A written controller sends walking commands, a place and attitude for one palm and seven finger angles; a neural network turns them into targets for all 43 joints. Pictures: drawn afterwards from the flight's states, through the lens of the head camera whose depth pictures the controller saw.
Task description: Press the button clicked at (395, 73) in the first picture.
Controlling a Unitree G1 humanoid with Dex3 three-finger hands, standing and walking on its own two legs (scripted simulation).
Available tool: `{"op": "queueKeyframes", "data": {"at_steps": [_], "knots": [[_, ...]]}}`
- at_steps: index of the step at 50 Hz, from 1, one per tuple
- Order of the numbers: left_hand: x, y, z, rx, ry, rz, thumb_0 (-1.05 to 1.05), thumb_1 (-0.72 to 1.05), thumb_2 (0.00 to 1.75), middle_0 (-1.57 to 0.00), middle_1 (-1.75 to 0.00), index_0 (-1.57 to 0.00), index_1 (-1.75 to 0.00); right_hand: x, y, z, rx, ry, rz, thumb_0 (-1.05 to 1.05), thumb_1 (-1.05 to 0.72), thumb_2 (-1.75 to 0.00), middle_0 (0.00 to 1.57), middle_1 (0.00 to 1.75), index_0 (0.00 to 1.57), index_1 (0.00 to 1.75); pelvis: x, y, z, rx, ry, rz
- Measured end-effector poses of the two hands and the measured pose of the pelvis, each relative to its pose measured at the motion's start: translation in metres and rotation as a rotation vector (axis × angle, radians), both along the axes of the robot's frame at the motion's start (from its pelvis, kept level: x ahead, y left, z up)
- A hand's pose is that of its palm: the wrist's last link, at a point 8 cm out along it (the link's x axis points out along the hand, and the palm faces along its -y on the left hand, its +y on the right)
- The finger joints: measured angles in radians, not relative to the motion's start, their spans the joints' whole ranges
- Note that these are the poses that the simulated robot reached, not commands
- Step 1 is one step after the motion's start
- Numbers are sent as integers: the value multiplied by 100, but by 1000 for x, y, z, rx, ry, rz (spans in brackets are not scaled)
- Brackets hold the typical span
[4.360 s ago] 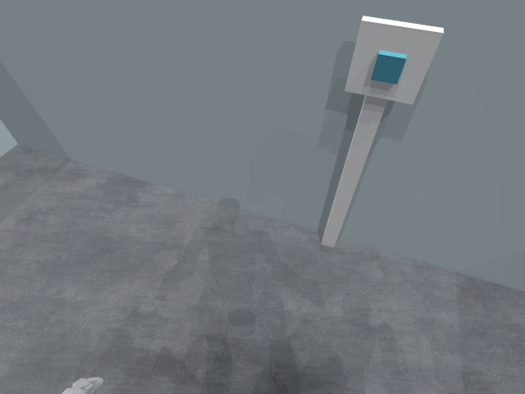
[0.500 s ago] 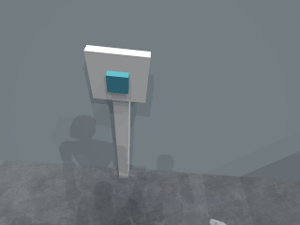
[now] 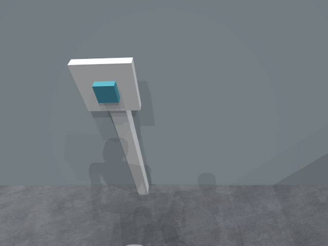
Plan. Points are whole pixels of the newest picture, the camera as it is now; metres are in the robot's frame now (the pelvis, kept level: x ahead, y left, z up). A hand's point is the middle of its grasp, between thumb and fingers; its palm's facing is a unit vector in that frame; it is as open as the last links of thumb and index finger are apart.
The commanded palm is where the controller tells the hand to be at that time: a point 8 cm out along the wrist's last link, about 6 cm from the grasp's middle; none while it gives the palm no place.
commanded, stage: come to a stop and stand still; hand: left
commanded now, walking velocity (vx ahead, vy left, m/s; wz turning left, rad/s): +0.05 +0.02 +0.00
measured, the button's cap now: (107, 91) +0.51 +0.22 +0.10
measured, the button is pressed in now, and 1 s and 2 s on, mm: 0 0 0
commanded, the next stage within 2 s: look again from close up in 0.62 s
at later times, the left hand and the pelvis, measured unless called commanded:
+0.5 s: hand out of the picture +0.00 +0.22 -0.18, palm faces +0.03 -0.98 -0.18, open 7.4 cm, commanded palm none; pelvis +0.00 +0.05 +0.00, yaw -1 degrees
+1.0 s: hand out of the picture +0.00 +0.21 -0.18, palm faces +0.04 -0.98 -0.21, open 7.4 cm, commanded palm none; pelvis -0.01 +0.03 -0.01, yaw +1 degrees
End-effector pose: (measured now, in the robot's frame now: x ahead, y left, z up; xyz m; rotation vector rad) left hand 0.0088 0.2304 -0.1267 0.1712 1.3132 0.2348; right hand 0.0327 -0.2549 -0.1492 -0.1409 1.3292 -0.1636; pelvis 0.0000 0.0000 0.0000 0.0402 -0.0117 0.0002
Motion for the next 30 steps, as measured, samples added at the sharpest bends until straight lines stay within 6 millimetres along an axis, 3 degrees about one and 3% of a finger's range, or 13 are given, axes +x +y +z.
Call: {"op": "queueKeyframes", "data": {"at_steps": [6,10,15,22,30], "knots": [[-3,12,-6,-30,-8,14,1,90,90,-20,-30,-21,-30,-27,16,7,-22,73,11,1,-91,-89,19,30,20,30,-4,12,2,-14,16,9],[-9,29,-24,-55,26,29,1,90,90,-20,-30,-21,-30,-34,39,6,-40,61,7,1,-91,-89,19,30,20,30,-6,28,-6,-42,16,10],[-11,40,-27,-65,63,9,1,91,90,-20,-30,-20,-30,-39,73,9,-7,56,-6,1,-91,-89,19,30,20,30,-3,35,-3,-30,7,-2],[-11,38,-22,-75,86,-14,1,91,90,-20,-30,-20,-30,-46,89,4,23,84,-31,2,-93,-89,20,30,20,30,2,44,0,-41,-3,-13],[-12,28,-23,-95,110,-22,1,91,90,-20,-30,-20,-30,-50,94,4,35,94,-46,1,-91,-89,20,30,20,30,7,45,1,-40,-6,-18]]}}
